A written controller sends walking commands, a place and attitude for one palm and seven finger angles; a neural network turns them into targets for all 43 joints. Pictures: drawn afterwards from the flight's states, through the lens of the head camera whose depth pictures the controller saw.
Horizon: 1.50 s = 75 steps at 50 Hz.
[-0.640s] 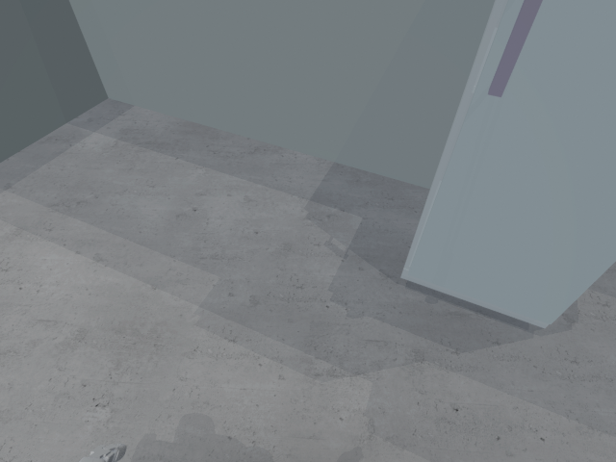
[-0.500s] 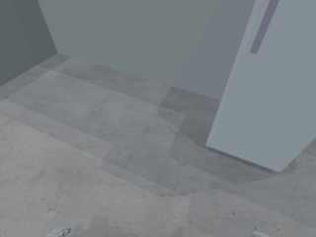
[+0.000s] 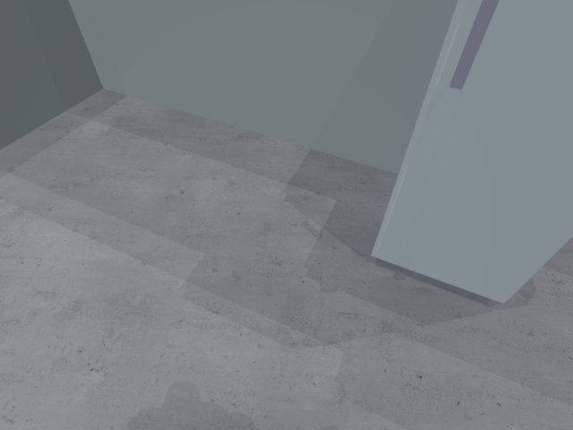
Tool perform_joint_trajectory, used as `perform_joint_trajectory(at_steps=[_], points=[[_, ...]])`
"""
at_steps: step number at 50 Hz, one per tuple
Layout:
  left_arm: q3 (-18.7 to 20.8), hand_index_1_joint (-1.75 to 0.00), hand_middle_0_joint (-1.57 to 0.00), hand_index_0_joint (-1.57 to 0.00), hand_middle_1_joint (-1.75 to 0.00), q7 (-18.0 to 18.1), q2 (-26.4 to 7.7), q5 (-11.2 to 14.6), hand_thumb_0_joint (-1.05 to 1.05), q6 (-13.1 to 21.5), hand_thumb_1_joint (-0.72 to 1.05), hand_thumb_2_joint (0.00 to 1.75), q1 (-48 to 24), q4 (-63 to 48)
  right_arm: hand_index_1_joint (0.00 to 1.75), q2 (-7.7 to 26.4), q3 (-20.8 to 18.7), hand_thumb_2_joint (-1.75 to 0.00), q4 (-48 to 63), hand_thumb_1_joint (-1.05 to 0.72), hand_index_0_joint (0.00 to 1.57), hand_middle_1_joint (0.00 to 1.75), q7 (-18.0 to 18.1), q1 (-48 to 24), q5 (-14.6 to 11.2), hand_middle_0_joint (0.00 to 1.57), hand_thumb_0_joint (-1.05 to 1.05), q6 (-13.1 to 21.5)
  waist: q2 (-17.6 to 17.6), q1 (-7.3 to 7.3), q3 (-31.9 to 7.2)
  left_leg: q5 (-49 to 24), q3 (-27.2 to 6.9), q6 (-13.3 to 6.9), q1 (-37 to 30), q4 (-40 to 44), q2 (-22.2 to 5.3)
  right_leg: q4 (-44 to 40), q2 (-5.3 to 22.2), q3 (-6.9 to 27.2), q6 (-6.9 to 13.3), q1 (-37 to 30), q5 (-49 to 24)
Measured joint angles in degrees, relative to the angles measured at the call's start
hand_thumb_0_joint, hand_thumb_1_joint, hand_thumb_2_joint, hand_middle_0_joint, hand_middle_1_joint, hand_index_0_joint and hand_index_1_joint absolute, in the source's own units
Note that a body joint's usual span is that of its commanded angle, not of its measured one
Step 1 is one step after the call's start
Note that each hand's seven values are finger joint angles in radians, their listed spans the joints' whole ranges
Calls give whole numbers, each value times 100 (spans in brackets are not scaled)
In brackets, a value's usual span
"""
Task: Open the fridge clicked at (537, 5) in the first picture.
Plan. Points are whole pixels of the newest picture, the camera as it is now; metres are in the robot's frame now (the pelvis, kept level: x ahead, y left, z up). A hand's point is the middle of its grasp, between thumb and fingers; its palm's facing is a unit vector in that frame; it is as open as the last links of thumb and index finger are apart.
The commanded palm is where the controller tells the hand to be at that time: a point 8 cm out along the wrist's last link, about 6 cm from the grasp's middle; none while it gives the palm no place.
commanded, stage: stand and wait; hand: left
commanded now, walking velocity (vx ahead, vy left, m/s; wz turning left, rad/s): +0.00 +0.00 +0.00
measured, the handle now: (480, 23) +0.87 -0.35 +0.21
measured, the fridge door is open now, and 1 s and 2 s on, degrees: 0 0 0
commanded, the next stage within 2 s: look at it before walking up in 0.18 s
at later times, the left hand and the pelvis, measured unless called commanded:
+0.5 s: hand out of the picture +0.06 +0.24 -0.15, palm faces -0.03 -0.94 -0.33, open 7.4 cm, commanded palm none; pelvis -0.01 -0.01 +0.00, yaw +0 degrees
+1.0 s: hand out of the picture +0.07 +0.24 -0.15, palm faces -0.03 -0.94 -0.33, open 7.4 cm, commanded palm none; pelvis +0.00 -0.01 +0.00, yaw -1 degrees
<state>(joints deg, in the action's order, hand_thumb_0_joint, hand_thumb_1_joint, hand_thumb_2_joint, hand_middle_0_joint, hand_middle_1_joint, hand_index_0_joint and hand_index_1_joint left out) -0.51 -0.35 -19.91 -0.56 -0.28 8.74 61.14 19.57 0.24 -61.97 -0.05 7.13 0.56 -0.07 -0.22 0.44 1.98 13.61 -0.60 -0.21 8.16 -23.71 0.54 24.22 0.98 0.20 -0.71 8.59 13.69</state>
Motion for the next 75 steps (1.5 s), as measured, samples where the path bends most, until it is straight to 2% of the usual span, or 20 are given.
perform_joint_trajectory(at_steps=[32,46,50,59,61,64,65,66,67,68,70,72,75], points=[[-11,-30,-21,-20,-30,-16,54,-10,1,37,90,89,-47,121,30,-22,26,-90,-178,-91,20,30,-19,17,-11,20,1,29,3,-12,5,-183,-32,68,-4,221,-60,-198,-58,-32,59,3,-167],[-9,-30,-21,-20,-30,-6,46,-11,1,56,90,89,-91,118,30,-30,38,-90,-152,-91,20,30,-9,-85,-18,20,1,32,18,10,1,-149,-43,79,-71,266,-70,-247,-67,-43,68,-69,-132],[20,-30,-21,-20,-30,12,60,-12,1,6,90,89,-77,48,30,-49,18,-90,-87,-91,20,30,27,-138,-6,20,1,16,28,60,6,-93,37,89,-32,190,-104,-168,-101,35,72,8,-109],[124,-30,-20,-20,-30,-13,347,-42,0,-299,91,89,185,-373,30,-477,-77,-90,432,-91,20,30,115,-42,13,20,0,-139,-73,78,168,352,504,107,381,-596,-248,825,-270,486,84,714,232],[155,-30,-20,-20,-30,-44,406,-45,0,-336,91,89,221,-476,30,-575,-99,-90,509,-91,20,30,109,5,18,20,0,-148,-131,100,256,440,652,108,432,-756,-271,1355,-242,402,52,985,429],[212,-30,-20,-20,-30,-85,541,-45,1,-386,91,89,280,-598,30,-651,-147,-90,578,-91,20,30,101,94,33,20,0,-159,-67,112,372,578,830,156,446,-981,-395,2136,-176,93,0,1207,1147],[228,-30,-20,-20,-30,-104,595,-48,1,-374,91,89,318,-648,30,-647,-167,-90,591,-91,20,30,99,132,40,20,1,-174,2,122,382,650,863,196,480,-1108,-469,2068,-153,-8,1,1153,1105],[237,-30,-20,-20,-30,-125,631,-56,1,-332,91,89,384,-720,30,-631,-185,-90,612,-91,20,30,93,182,40,20,1,-199,67,132,356,767,882,247,580,-1336,-550,1732,-123,-80,5,1023,763],[247,-30,-20,-20,-30,-116,663,-82,1,-257,91,89,436,-766,30,-619,-212,-90,616,-91,20,30,91,197,33,20,1,-241,127,145,333,1020,810,286,788,-1795,-604,1677,-175,-107,122,1054,636],[242,-30,-20,-20,-30,-85,703,-83,0,-206,91,89,461,-787,30,-607,-239,-90,611,-91,20,30,98,185,23,20,1,-297,181,140,346,1319,599,301,1026,-2357,-564,1744,-238,-118,250,1106,670],[229,-30,-20,-20,-30,-33,775,-72,0,-183,91,89,502,-816,30,-595,-284,-90,616,-91,20,30,102,171,9,20,1,-374,229,111,376,1479,274,299,1440,-3306,-419,1613,-306,-129,420,1062,690],[234,-30,-21,-20,-30,-8,818,-55,0,-186,91,89,549,-832,30,-590,-302,-90,623,-91,20,30,85,144,10,20,1,-377,209,127,378,1218,164,326,1732,-3846,-355,1252,-362,-64,463,961,503],[239,-30,-21,-20,-30,6,845,-35,0,-157,91,89,624,-832,30,-580,-318,-90,683,-91,20,30,77,74,21,20,1,-337,134,143,354,828,90,396,1959,-4029,-333,722,-434,110,474,853,156]])
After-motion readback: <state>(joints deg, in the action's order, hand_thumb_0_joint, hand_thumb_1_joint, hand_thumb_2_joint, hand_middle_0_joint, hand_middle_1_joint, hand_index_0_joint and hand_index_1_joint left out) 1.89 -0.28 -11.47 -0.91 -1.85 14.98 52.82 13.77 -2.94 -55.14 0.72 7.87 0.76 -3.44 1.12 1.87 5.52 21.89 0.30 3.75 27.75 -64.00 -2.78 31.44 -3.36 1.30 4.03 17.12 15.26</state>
